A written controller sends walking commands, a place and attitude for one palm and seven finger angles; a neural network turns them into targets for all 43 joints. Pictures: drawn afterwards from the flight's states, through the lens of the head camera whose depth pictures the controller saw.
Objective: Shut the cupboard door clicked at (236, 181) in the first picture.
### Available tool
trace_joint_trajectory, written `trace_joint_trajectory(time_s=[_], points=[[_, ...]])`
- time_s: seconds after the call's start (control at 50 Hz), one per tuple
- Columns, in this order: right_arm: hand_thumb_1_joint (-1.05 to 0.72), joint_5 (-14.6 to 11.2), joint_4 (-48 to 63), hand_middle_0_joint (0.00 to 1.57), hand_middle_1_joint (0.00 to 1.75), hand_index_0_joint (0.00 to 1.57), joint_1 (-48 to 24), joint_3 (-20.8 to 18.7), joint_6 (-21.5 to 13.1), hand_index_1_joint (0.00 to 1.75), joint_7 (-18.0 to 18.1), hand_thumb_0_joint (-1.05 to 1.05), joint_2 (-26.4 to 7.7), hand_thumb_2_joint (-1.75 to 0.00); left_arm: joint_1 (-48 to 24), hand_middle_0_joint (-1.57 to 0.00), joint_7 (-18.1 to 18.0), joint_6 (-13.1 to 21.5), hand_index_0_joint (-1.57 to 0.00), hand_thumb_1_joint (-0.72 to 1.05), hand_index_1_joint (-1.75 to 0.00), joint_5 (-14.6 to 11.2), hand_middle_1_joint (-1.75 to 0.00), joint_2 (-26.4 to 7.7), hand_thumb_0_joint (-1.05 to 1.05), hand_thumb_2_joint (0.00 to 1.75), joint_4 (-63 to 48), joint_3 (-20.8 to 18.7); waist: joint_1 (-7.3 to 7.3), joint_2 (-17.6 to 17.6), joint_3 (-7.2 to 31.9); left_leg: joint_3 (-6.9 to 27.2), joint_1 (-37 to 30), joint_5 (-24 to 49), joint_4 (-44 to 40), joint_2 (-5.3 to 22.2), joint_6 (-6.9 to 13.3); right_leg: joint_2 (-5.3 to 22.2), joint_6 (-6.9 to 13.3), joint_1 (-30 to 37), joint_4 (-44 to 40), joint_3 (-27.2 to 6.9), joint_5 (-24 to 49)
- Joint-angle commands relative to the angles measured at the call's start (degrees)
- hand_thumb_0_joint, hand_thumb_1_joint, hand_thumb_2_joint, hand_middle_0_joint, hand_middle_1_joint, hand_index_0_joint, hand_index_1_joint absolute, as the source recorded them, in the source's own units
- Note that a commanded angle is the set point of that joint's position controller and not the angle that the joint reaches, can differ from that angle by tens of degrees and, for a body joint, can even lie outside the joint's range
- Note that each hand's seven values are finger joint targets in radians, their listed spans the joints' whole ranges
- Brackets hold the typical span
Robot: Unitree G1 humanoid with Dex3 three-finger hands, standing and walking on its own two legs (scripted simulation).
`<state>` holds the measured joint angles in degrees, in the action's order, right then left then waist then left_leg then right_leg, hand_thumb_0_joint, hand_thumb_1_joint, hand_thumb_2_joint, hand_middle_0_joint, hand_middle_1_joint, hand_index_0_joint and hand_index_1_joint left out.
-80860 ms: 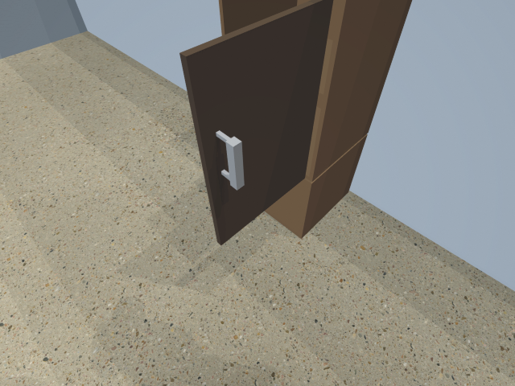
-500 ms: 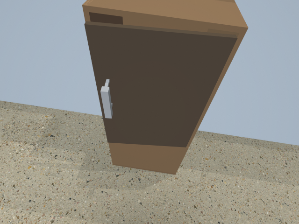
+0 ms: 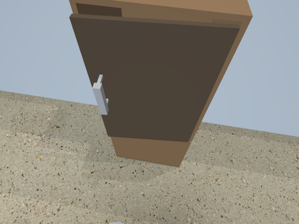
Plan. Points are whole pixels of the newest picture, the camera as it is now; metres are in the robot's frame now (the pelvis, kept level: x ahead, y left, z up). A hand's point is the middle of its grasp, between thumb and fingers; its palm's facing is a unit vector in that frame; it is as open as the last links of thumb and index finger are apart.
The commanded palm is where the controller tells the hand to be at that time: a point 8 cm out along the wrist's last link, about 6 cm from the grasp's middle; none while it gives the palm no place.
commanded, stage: come to a stop and stand still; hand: left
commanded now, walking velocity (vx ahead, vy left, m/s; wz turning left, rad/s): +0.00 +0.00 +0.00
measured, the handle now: (102, 95) +0.49 +0.19 +0.01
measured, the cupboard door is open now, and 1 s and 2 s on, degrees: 6 6 6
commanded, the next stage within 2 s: look again from close up in 1.08 s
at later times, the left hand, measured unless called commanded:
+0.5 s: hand out of the picture -0.02 +0.22 -0.17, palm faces -0.01 -0.97 -0.26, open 7.4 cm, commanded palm none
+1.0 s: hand out of the picture -0.01 +0.17 -0.17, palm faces +0.00 -0.98 -0.21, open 7.3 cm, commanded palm none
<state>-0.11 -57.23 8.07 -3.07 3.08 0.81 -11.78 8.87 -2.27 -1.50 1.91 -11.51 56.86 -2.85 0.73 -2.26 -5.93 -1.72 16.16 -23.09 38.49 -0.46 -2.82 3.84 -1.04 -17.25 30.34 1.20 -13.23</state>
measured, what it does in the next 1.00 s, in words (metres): steps on the spot: left foot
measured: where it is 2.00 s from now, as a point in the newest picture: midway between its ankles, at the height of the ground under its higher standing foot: outside the picture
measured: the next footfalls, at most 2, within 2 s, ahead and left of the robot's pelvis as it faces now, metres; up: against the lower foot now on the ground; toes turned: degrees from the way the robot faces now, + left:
left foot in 0.04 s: +0.02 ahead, +0.12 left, +0.00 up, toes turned +3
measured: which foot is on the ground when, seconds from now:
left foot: up 0.00-0.02, down 0.04-1.00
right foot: down 0.00-1.00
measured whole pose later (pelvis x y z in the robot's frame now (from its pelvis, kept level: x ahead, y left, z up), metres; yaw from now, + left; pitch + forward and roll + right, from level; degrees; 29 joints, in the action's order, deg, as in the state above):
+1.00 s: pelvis -0.03 -0.01 +0.00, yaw +0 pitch -2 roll +1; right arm 0.4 -62.0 18.1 0.1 -0.4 0.9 -7.8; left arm 16.0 -1.8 0.4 0.8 -9.3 62.1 0.7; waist -0.6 0.2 -0.9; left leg -3.0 10.3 -12.6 24.8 1.4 -0.8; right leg 0.1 1.1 -14.3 26.4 0.9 -10.3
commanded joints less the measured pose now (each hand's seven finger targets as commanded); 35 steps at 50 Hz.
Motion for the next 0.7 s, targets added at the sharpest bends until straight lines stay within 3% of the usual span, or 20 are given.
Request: trace_joint_trajectory(time_s=[0.0,0.02,0.04,0.06,0.08,0.1,0.14,0.16,0.18,0.2,0.22,0.24,0.28,0.34,0.38,0.46,0.52,0.58,0.68], points=[[-0.9,-0.22,5.12,0.2,0.3,0.2,6.38,-1.7,-3.06,0.3,0.14,0.0,-9.03,-0.9,5.43,-0.2,-2.43,1.58,-0.2,0.9,-0.3,-1.73,-0.3,-8.27,0.0,0.9,-2.45,-0.47,-2.42,13.03,20.15,-1.25,-11.18,25.57,-11.99,7.74,1.1,4.98,3.13,9.99,5.41,-3.74,20.43],[-0.9,0.24,7.97,0.2,0.3,0.2,3.02,-0.87,-3.21,0.3,0.03,0.0,-8.81,-0.9,5.61,-0.2,-2.21,1.6,-0.2,0.9,-0.3,-1.47,-0.3,-7.76,0.0,0.9,-3.68,0.13,-0.62,18.0,17.41,3.47,-9.82,42.8,-8.93,9.88,3.31,2.79,2.06,5.99,7.01,-0.36,11.51],[-0.9,1.49,8.27,0.2,0.3,0.2,4.5,-1.2,-3.22,0.3,0.28,0.0,-8.06,-0.9,6.75,-0.2,-1.86,1.15,-0.2,0.9,-0.3,-0.92,-0.3,-5.89,0.0,0.9,-4.48,0.08,-0.24,21.34,16.38,4.92,-9.66,46.51,-8.45,12.48,5.73,1.92,2.18,3.02,7.58,-0.2,3.16],[-0.9,1.57,8.72,0.2,0.3,0.2,3.96,-1.08,-2.87,0.3,0.63,0.0,-6.91,-0.9,5.27,-0.2,-1.51,0.58,-0.2,0.9,-0.3,-0.6,-0.3,-6.35,0.0,0.9,-4.61,0.24,-0.55,19.06,12.33,5.58,-9.3,47.48,-9.7,12.11,6.58,-0.64,2.12,-0.44,8.01,1.38,-3.85],[-0.9,1.38,9.31,0.2,0.3,0.2,4.27,-0.92,-2.74,0.3,0.85,0.0,-7.67,-0.9,3.45,-0.2,-1.06,-0.2,-0.2,0.9,-0.3,-0.45,-0.3,-6.07,0.0,0.9,-4.69,0.5,-1.02,18.5,7.14,7.24,-4.07,43.92,-12.73,12.59,7.21,-1.88,1.83,-1.03,10.26,1.82,-9.63],[-0.9,1.3,9.97,0.2,0.3,0.2,3.17,-0.76,-2.65,0.3,0.96,0.0,-7.46,-0.9,3.98,-0.2,-0.64,-0.73,-0.2,0.9,-0.3,-0.48,-0.3,-5.33,0.0,0.9,-4.63,0.6,-0.3,15.01,2.51,7.51,2.69,33.53,-15.61,13.2,8.23,-2.13,1.94,-0.6,12.0,1.16,-11.78],[-0.9,1.43,11.09,0.2,0.3,0.2,0.83,-0.16,-2.67,0.3,0.63,0.0,-6.65,-0.9,6.93,-0.2,-0.02,-0.44,-0.2,0.9,-0.3,-0.37,-0.3,-4.88,0.0,0.9,-3.94,1.02,1.74,10.04,-1.96,6.61,8.79,16.67,-16.88,10.84,7.92,-1.35,2.34,1.24,7.26,0.27,-5.22],[-0.9,1.27,11.24,0.2,0.3,0.2,0.94,0.03,-2.62,0.3,0.43,0.0,-6.3,-0.9,8.14,-0.2,0.19,-0.09,-0.2,0.9,-0.3,-0.26,-0.3,-5.01,0.0,0.9,-3.83,1.14,1.89,5.51,-2.2,5.99,8.93,8.91,-16.35,8.65,6.72,-0.97,2.63,1.65,2.7,-1.56,-1.84],[-0.9,0.99,11.16,0.2,0.3,0.2,2.0,0.22,-2.59,0.3,0.28,0.0,-5.65,-0.9,7.95,-0.2,0.3,0.4,-0.2,0.9,-0.3,-0.25,-0.3,-5.71,0.0,0.9,-3.85,1.45,1.03,2.17,-2.25,4.91,7.24,3.03,-15.92,6.3,5.56,0.29,3.33,-0.1,-1.62,-4.97,-1.78],[-0.9,0.9,11.04,0.2,0.3,0.2,4.41,0.2,-2.59,0.3,0.14,0.0,-5.2,-0.9,6.73,-0.2,0.42,0.81,-0.2,0.9,-0.3,-0.29,-0.3,-6.84,0.0,0.9,-4.36,1.48,-0.57,-1.85,-1.73,4.58,5.18,-2.23,-15.72,4.41,5.12,1.4,4.19,-2.98,-4.22,-7.98,-7.39],[-0.9,1.03,10.59,0.2,0.3,0.2,6.26,-0.03,-2.63,0.3,0.05,0.0,-5.35,-0.9,5.39,-0.2,0.55,0.99,-0.2,0.9,-0.3,-0.35,-0.3,-7.77,0.0,0.9,-5.04,1.2,-1.42,-1.66,-0.83,4.52,2.66,-2.92,-15.83,3.69,5.27,1.96,4.7,-5.31,-5.33,-8.38,-11.4],[-0.9,1.14,10.09,0.2,0.3,0.2,7.25,-0.2,-2.6,0.3,-0.13,0.0,-6.04,-0.9,4.66,-0.2,0.52,0.82,-0.2,0.9,-0.3,-0.34,-0.3,-8.2,0.0,0.9,-5.68,1.1,-1.94,-4.03,-1.08,4.8,2.31,-4.23,-15.94,3.91,5.39,1.21,4.07,-6.72,-5.25,-7.9,-14.2],[-0.9,1.35,9.45,0.2,0.3,0.2,7.91,-0.32,-2.96,0.3,-0.25,0.0,-6.63,-0.9,5.67,-0.2,0.45,0.68,-0.2,0.9,-0.3,-0.38,-0.3,-7.2,0.0,0.9,-6.02,1.07,-1.71,-0.71,0.09,6.26,2.98,-6.17,-18.78,5.32,5.78,-0.05,3.05,-5.51,-3.7,-6.26,-12.33],[-0.9,1.39,9.52,0.2,0.3,0.2,6.61,-0.36,-3.56,0.3,-0.24,0.0,-6.8,-0.9,8.5,-0.2,0.5,0.89,-0.2,0.9,-0.3,-0.3,-0.3,-6.15,0.0,0.9,-5.6,1.15,-0.26,3.96,2.66,8.04,5.78,-8.39,-22.48,6.95,6.37,-1.28,2.53,0.29,-0.99,-3.81,-6.07],[-0.9,1.34,9.07,0.2,0.3,0.2,6.42,-0.17,-3.73,0.3,-0.2,0.0,-6.61,-0.9,9.72,-0.2,0.6,1.13,-0.2,0.9,-0.3,-0.34,-0.3,-5.71,0.0,0.9,-4.87,1.27,0.08,3.83,3.1,7.72,5.8,-8.18,-22.52,6.63,6.3,-0.99,2.69,1.08,-1.96,-4.68,-5.53],[-0.9,1.21,6.75,0.2,0.3,0.2,8.76,0.24,-3.8,0.3,-0.15,0.0,-5.98,-0.9,9.23,-0.2,0.68,1.68,-0.2,0.9,-0.3,-0.52,-0.3,-5.92,0.0,0.9,-3.9,1.53,-0.88,1.62,2.63,6.64,3.02,-5.25,-21.38,5.68,5.69,0.14,3.07,-1.0,-5.61,-7.02,-8.06],[-0.9,1.09,5.07,0.2,0.3,0.2,10.04,0.62,-3.94,0.3,-0.05,0.0,-5.2,-0.9,9.68,-0.2,0.71,1.86,-0.2,0.9,-0.3,-0.61,-0.3,-5.67,0.0,0.9,-2.69,1.7,-0.92,2.2,2.37,6.14,2.53,-4.25,-21.67,5.8,5.52,0.46,3.06,-0.63,-6.82,-6.93,-7.83],[-0.9,0.92,3.37,0.2,0.3,0.2,10.94,1.01,-4.05,0.3,0.03,0.0,-4.66,-0.9,10.17,-0.2,0.69,2.21,-0.2,0.9,-0.3,-0.8,-0.3,-5.3,0.0,0.9,-1.34,2.0,-1.11,0.48,1.9,5.05,1.6,-1.23,-20.16,5.01,5.09,1.41,3.19,-0.93,-8.72,-8.35,-8.42],[-0.9,0.81,0.81,0.2,0.3,0.2,12.55,1.65,-4.48,0.3,0.3,0.0,-3.65,-0.9,10.24,-0.2,0.63,2.59,-0.2,0.9,-0.3,-1.12,-0.3,-4.56,0.0,0.9,0.37,2.25,-1.22,2.47,2.79,4.14,-0.26,3.79,-19.78,5.16,4.55,1.68,3.26,0.7,-9.33,-8.14,-4.43]])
